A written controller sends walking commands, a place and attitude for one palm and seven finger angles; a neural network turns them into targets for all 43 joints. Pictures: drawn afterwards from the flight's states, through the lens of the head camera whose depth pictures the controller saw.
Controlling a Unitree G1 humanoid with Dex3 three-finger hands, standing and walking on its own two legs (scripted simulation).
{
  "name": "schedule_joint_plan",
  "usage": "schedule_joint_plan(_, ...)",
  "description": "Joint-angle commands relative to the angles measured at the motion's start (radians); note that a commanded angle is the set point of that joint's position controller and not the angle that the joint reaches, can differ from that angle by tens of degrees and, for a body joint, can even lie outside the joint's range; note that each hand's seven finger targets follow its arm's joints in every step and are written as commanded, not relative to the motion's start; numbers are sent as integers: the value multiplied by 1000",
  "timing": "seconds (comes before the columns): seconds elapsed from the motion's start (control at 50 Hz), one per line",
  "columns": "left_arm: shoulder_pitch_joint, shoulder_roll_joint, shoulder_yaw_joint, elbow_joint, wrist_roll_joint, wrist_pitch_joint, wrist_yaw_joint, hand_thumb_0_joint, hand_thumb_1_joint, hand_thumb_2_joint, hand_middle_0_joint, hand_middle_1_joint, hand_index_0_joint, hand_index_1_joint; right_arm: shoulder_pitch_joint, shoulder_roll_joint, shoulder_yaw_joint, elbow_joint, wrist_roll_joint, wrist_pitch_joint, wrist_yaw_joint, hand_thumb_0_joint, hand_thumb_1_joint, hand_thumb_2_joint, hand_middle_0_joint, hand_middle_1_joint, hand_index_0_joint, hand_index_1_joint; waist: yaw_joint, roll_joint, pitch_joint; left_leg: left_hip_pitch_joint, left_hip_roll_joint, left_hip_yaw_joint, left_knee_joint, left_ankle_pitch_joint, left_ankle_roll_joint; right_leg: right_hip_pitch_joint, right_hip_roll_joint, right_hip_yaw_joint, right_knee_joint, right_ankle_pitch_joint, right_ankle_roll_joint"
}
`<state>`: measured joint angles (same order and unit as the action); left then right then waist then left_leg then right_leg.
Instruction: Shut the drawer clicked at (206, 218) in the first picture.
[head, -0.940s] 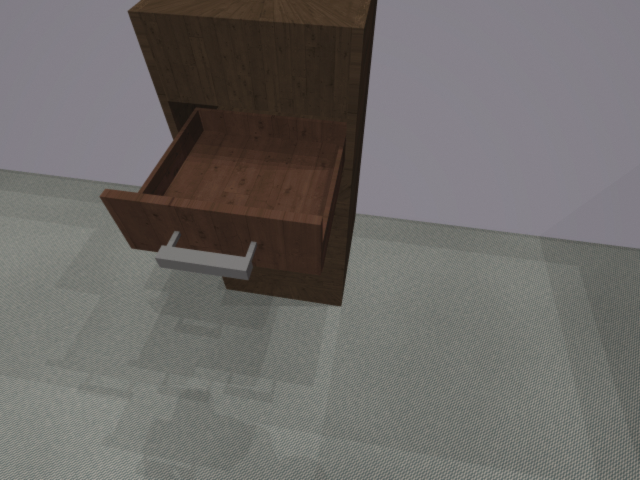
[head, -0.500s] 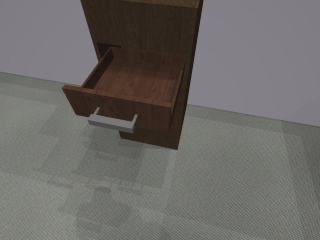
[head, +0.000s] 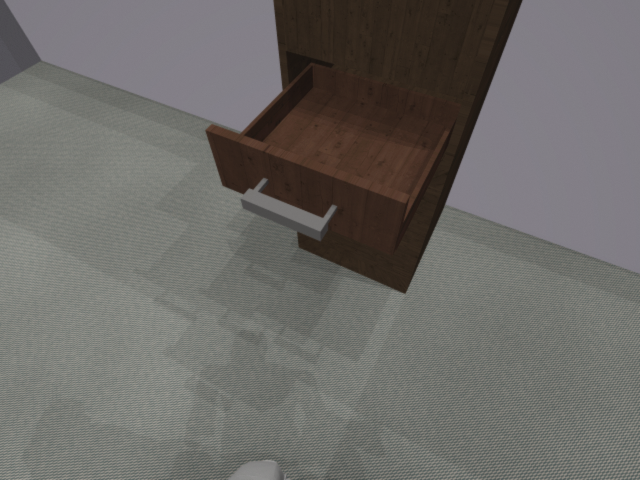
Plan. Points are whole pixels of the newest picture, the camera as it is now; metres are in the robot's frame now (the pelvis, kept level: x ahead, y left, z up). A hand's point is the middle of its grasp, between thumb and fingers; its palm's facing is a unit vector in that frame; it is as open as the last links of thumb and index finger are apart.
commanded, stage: stand and wait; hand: left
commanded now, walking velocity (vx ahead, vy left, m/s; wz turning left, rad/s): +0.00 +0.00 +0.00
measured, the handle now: (290, 205) +0.55 +0.09 -0.06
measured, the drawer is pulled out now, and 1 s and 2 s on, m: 0.30 0.30 0.30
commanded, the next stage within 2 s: look at it before walking up in 0.14 s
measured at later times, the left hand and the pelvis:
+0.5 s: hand out of the picture +0.05 +0.22 -0.15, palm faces +0.01 -0.96 -0.29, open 7.4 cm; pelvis +0.01 -0.01 +0.01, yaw -1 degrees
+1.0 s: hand out of the picture +0.11 +0.20 -0.16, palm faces -0.09 -0.95 -0.28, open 7.4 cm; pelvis +0.02 -0.01 +0.01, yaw -6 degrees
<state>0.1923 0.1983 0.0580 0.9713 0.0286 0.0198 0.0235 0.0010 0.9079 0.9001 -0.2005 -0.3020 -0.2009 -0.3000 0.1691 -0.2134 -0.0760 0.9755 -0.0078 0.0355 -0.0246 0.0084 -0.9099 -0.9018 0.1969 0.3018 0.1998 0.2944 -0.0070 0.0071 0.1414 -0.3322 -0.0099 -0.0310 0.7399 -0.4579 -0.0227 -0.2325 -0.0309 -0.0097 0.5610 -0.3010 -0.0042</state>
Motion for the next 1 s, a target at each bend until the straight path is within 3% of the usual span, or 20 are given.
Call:
schedule_joint_plan(0.0, 52, 138, 28, -20, -17, -17, 13, 0, 900, 900, -200, -300, -200, -300, 99, -74, 6, -6, -3, -37, -4, 0, -900, -900, 200, 300, 200, 300, -10, -1, -149, 244, 97, -74, -364, 426, 37, -27, -92, 95, -30, 334, -46)
schedule_joint_plan(0.02, 71, 102, 15, -15, -18, -13, 11, 0, 900, 900, -200, -300, -200, -300, 64, -130, 3, -9, -12, -42, -9, 0, -900, -900, 200, 300, 200, 300, 11, 124, -161, 223, 218, -186, -369, 513, 98, -41, -34, 42, -24, 100, 0)
schedule_joint_plan(0.04, 76, 90, 8, -12, -8, -11, 11, 0, 900, 900, -200, -300, -200, -300, 29, -156, -1, -20, -14, -34, -8, 0, -900, -900, 200, 300, 200, 300, 18, 93, -125, 132, 255, -198, -383, 380, 125, -8, -18, 29, -54, -47, 7)
schedule_joint_plan(0.06, 57, 93, 7, 10, -6, -6, 10, 0, 900, 900, -200, -300, -200, -300, -6, -132, 6, -10, -12, -35, -7, 0, -900, -900, 200, 300, 200, 300, 19, 99, -93, 92, 192, -173, -409, 285, 101, 13, -16, 27, -102, -14, 2)
schedule_joint_plan(0.08, 52, 110, 7, 24, -6, -6, 6, 0, 900, 900, -200, -300, -200, -300, -30, -130, 11, -5, -9, -35, -6, 0, -900, -900, 200, 300, 200, 300, 21, 117, -59, 84, 153, -134, -415, 229, 74, 9, -29, 49, -135, 30, -7)
schedule_joint_plan(0.1, 45, 132, 7, 36, -7, -11, 2, 0, 900, 900, -200, -300, -200, -300, -33, -127, 13, 3, -6, -34, -6, 0, -900, -900, 200, 300, 200, 300, 17, 96, -56, 91, 127, -108, -413, 200, 55, 14, -39, 73, -170, 51, -16)
schedule_joint_plan(0.14, 40, 166, 10, 57, -8, -29, -2, 0, 900, 900, -200, -300, -200, -300, -25, -142, 9, 17, -1, -40, -8, 0, -900, -900, 200, 300, 200, 300, 8, 35, -103, 181, 103, -58, -366, 288, 38, 11, -60, 102, -207, 132, -31)
schedule_joint_plan(0.18, 21, 186, 10, 69, -12, -39, -4, 0, 900, 900, -200, -300, -200, -300, -10, -149, 10, 34, 1, -45, -7, 0, -900, -900, 200, 300, 200, 300, -4, 2, -163, 231, 104, -42, -353, 342, 33, 40, -71, 100, -223, 177, -33)
schedule_joint_plan(0.22, 10, 200, 12, 78, -12, -44, -4, 0, 900, 900, -200, -300, -200, -300, -18, -162, 8, 41, 2, -47, -7, 0, -900, -900, 200, 300, 200, 300, -5, -16, -150, 235, 102, -38, -358, 348, 30, 40, -75, 100, -242, 178, -36)
schedule_joint_plan(0.26, 3, 200, 13, 88, -11, -44, -3, 0, 900, 900, -200, -300, -200, -300, -25, -163, 9, 51, 0, -47, -9, 0, -900, -900, 200, 300, 200, 300, -3, 7, -123, 231, 108, -37, -371, 354, 30, 36, -73, 94, -250, 182, -38)
schedule_joint_plan(0.46, -42, 234, 11, 99, -14, -44, -5, 0, 900, 900, -200, -300, -200, -300, -23, -190, 20, 85, -7, -47, -5, 0, -900, -900, 200, 300, 200, 300, 3, -6, -108, 219, 115, -34, -422, 359, 25, 73, -73, 87, -284, 162, -37)
schedule_joint_plan(0.64, -78, 275, 10, 87, -15, -50, -5, 0, 900, 900, -200, -300, -200, -300, -18, -224, 26, 100, -5, -55, -2, 0, -900, -900, 200, 300, 200, 300, 12, -15, -134, 227, 121, -28, -440, 430, 19, 125, -78, 85, -279, 265, -40)
schedule_joint_plan(0.78, -99, 284, 6, 83, -18, -51, -4, 0, 900, 900, -200, -300, -200, -300, -7, -238, 27, 108, -6, -56, -2, 0, -900, -900, 200, 300, 200, 300, 4, -6, -152, 233, 127, -18, -448, 442, 14, 149, -78, 89, -279, 291, -38)
schedule_joint_plan(0.82, -95, 265, 7, 78, -18, -41, -5, 0, 900, 900, -200, -300, -200, -300, 4, -219, 29, 105, -8, -54, -3, 0, -900, -900, 200, 300, 200, 300, 2, -6, -143, 239, 133, 3, -425, 449, 9, 123, -73, 107, -257, 324, -40)
schedule_joint_plan(0.86, -59, 200, 2, 81, -18, -18, -2, 0, 900, 900, -200, -300, -200, -300, 51, -145, 37, 105, -9, -39, -10, 0, -900, -900, 200, 300, 200, 300, -3, 5, -142, 245, 140, 40, -380, 450, 0, 87, -68, 114, -215, 354, -36)
schedule_joint_plan(0.94, -40, 207, 27, 29, -12, 5, -9, 0, 900, 900, -200, -300, -200, -300, 57, -178, 8, 47, -8, -23, -23, 0, -900, -900, 200, 300, 200, 300, -4, 14, -152, 259, 178, 57, -325, 438, 17, -4, -29, 139, -103, 377, -44)
schedule_joint_plan(0.98, -45, 196, 34, -4, -9, 13, -16, 0, 900, 900, -200, -300, -200, -300, 60, -196, -6, 18, -10, -22, -28, 0, -900, -900, 200, 300, 200, 300, -11, 72, -147, 257, 224, 28, -335, 438, 45, -61, 6, 122, -15, 327, -37)
